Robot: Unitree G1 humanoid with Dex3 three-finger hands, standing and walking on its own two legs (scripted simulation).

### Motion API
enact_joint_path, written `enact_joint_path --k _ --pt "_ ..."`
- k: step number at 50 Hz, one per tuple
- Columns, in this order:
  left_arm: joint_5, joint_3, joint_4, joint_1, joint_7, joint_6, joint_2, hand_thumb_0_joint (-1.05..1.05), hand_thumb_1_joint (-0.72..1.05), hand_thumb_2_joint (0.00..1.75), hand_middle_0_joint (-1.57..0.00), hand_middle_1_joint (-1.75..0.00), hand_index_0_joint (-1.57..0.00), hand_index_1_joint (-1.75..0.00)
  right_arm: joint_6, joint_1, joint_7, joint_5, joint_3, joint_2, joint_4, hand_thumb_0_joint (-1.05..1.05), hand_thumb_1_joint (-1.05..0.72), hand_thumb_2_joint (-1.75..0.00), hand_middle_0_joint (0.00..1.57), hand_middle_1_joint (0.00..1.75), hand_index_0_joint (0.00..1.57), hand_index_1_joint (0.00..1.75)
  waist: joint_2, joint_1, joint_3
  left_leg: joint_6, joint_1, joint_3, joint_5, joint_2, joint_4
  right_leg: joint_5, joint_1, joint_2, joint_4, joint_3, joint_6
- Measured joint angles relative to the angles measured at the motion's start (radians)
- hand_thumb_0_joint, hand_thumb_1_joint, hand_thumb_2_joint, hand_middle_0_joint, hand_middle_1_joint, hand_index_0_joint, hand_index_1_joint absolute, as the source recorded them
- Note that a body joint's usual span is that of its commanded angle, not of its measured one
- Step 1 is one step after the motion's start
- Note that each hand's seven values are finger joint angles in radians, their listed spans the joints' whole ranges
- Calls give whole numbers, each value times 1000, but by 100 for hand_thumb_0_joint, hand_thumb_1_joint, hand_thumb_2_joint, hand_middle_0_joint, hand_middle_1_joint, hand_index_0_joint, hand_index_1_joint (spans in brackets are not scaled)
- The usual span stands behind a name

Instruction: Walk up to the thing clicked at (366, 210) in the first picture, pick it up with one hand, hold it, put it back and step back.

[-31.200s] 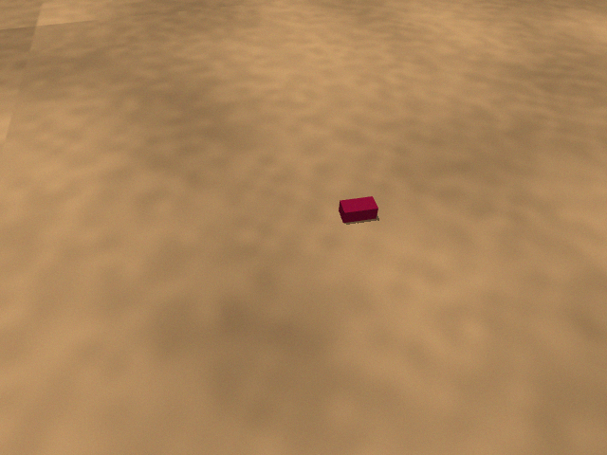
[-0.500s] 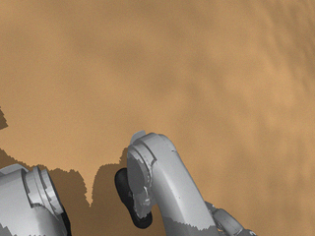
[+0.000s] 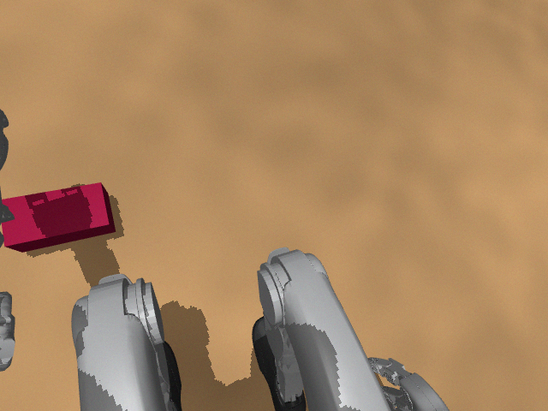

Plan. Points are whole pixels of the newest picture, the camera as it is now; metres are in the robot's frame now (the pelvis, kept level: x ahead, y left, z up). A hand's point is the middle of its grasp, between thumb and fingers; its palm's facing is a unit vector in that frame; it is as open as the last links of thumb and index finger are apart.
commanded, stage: withdraw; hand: left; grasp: from above
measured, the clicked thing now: (61, 217) +0.45 +0.31 -0.31
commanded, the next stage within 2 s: home in 0.46 s
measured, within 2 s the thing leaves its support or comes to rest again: neither
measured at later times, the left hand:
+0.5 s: hand (16, 195) +0.45 +0.33 -0.17, palm faces -0.38 -0.07 -0.92, open 13.9 cm
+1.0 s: hand out of the picture +0.38 +0.31 -0.03, palm faces -0.28 -0.51 -0.82, open 9.5 cm
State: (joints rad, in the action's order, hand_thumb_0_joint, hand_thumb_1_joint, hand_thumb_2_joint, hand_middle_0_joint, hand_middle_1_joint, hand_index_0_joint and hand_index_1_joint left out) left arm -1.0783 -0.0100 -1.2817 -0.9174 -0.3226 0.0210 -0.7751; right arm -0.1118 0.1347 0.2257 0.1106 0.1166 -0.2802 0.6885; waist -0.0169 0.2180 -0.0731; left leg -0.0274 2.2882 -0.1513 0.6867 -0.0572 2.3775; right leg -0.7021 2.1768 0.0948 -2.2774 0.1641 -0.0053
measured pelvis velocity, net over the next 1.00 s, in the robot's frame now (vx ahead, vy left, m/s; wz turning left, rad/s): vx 0.00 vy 0.00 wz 0.09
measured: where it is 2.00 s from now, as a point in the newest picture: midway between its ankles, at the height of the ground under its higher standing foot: (228, 402)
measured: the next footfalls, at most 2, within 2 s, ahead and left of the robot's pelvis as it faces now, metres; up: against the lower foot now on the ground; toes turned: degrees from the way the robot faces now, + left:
none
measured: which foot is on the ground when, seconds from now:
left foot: down 0.00-1.00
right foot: down 0.00-1.00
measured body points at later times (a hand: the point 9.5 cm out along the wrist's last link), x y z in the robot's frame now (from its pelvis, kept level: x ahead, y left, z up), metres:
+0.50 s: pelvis -0.01 -0.01 -0.02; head +0.22 +0.09 +0.35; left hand +0.47 +0.33 -0.12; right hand +0.05 -0.27 -0.11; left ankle +0.07 +0.12 -0.31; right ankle +0.10 -0.11 -0.31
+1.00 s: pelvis +0.00 +0.00 +0.09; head +0.20 +0.06 +0.49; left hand +0.39 +0.33 +0.02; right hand +0.13 -0.25 -0.03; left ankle +0.07 +0.12 -0.31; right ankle +0.10 -0.11 -0.31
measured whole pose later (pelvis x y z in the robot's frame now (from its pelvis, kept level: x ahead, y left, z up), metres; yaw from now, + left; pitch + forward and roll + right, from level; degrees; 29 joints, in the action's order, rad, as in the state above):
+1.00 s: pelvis +0.00 +0.00 +0.09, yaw +5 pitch +35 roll -7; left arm -0.68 0.05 -0.76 -0.54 -0.10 -0.05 -0.54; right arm 0.02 0.19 0.09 0.01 0.01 -0.26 0.65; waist -0.04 0.11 -0.18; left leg -0.02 2.03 -0.08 0.66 -0.04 2.07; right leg -0.69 1.94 0.07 -2.01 0.10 0.00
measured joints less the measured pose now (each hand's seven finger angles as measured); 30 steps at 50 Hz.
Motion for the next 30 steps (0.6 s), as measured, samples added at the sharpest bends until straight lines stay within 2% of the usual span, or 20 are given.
enact_joint_path --k 3,5,7,9,12,17,20,22,25,30 --pt "40 -56 8 -17 95 -7 31 0 -50 98 -8 -99 -9 -98 23 1 -19 -20 -9 -5 -14 0 -91 -90 20 30 20 30 -4 -15 -4 -1 -40 20 -11 2 -49 6 -33 -4 36 -18 1" --pt "48 -78 7 -28 142 7 52 0 -49 98 -8 -99 -8 -98 39 5 -37 -29 -8 -9 -24 0 -90 -90 20 30 20 30 1 -19 -4 2 -60 27 -21 5 -76 11 -50 -8 56 -25 4" --pt "39 -87 -2 -38 170 32 66 0 -49 99 -9 -99 -9 -98 53 10 -57 -33 -2 -14 -34 0 -90 -90 20 30 20 30 12 -17 2 5 -73 28 -30 8 -95 18 -62 -11 71 -26 7" --pt "16 -79 -15 -44 175 65 70 0 -49 99 -9 -99 -9 -98 65 13 -74 -32 7 -21 -43 0 -90 -90 20 30 20 30 25 -9 10 9 -76 25 -40 10 -103 26 -65 -13 78 -23 11" --pt "-33 -46 -41 -46 147 122 59 0 -48 99 -9 -100 -9 -99 79 18 -95 -26 20 -32 -48 0 -90 -89 20 30 20 30 42 9 20 14 -58 17 -53 15 -95 36 -51 -17 70 -15 15" --pt "-132 17 -97 -46 51 189 16 0 -48 99 -9 -100 -9 -99 91 18 -112 -7 27 -42 -27 0 -90 -89 20 30 20 30 61 37 44 16 -6 11 -66 22 -44 43 -3 -23 18 -7 17" --pt "-163 50 -117 -53 -6 197 -11 0 -48 99 -9 -100 -9 -98 89 19 -119 6 25 -35 -9 0 -90 -89 20 30 20 30 66 46 63 13 23 13 -71 24 -11 45 24 -26 -17 -8 14" --pt "-168 64 -117 -57 -34 189 -26 0 -48 99 -9 -99 -10 -98 84 22 -122 13 23 -24 0 0 -90 -89 20 30 20 30 65 49 71 11 41 15 -75 24 4 47 42 -26 -33 -9 12" --pt "-155 70 -112 -72 -56 163 -36 0 -48 98 -10 -99 -10 -97 74 31 -122 21 21 -2 14 0 -90 -89 20 30 20 30 59 47 73 8 59 21 -76 23 15 47 60 -27 -47 -14 9" --pt "-105 39 -119 -101 -33 113 -26 0 -46 96 -11 -97 -11 -96 61 41 -117 21 22 32 32 0 -90 -89 20 30 20 30 31 37 57 1 62 26 -64 20 8 35 62 -24 -38 -19 3"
